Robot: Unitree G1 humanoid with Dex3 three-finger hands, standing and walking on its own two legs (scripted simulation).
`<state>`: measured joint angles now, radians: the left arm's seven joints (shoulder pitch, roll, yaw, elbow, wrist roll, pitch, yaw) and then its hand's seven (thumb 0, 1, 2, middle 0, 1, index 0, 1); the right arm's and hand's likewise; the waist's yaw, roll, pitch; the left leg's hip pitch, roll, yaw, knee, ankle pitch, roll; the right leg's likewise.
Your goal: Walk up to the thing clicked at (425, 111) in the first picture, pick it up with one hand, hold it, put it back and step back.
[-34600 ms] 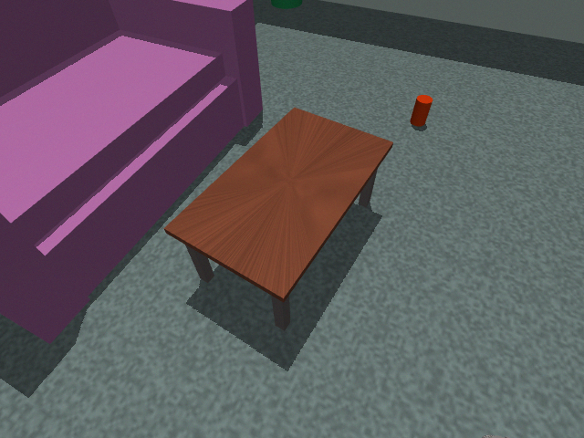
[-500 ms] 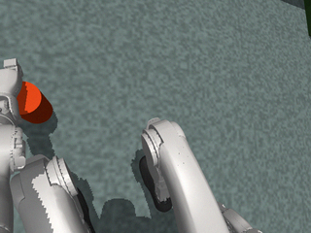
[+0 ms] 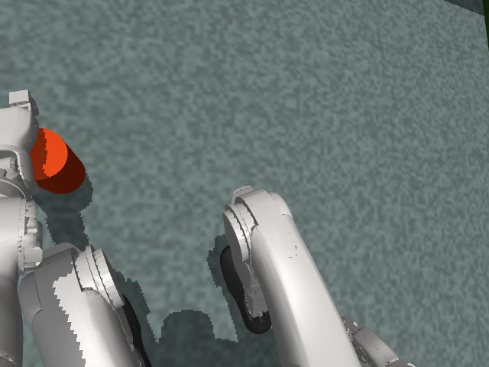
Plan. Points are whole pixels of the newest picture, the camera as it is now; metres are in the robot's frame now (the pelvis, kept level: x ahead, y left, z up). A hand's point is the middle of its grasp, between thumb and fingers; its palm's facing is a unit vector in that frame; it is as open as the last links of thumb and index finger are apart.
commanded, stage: rest palm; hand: left
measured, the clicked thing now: (51, 164) +0.47 +0.21 -0.24
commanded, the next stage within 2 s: go down in 1.04 s
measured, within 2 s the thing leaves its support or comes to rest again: neither
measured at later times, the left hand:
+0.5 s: hand (21, 155) +0.48 +0.24 -0.18, palm faces -0.47 -0.05 -0.88, open 14.5 cm
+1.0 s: hand (22, 155) +0.48 +0.23 -0.19, palm faces -0.48 -0.05 -0.88, open 14.3 cm
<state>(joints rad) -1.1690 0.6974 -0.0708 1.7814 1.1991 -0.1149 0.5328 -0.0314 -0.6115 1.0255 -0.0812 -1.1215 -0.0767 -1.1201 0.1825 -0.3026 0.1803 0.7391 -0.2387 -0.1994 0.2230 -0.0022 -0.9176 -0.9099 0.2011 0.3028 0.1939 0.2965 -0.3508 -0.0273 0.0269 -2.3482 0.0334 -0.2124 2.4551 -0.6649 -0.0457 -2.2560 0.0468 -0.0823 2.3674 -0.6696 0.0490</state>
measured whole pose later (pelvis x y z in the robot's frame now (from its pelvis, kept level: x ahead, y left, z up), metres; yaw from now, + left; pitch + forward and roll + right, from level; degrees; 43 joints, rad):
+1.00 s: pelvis +0.00 +0.00 +0.00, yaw +0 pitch +31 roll -8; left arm -1.16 0.69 -0.08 1.76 1.19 -0.12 0.51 -0.02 -0.61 1.08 -0.10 -1.04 -0.05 -1.09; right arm 0.18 -0.30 0.18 0.72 -0.25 -0.19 0.21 0.00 -0.92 -0.91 0.20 0.30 0.19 0.30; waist -0.35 -0.02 0.03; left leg -2.35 0.02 -0.21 2.45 -0.66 -0.05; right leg -2.25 0.04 -0.08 2.37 -0.67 0.05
